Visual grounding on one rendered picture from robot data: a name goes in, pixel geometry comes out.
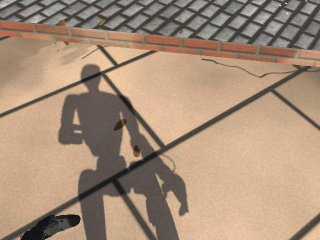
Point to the left robot hand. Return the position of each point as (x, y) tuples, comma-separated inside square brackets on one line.
[(50, 225)]

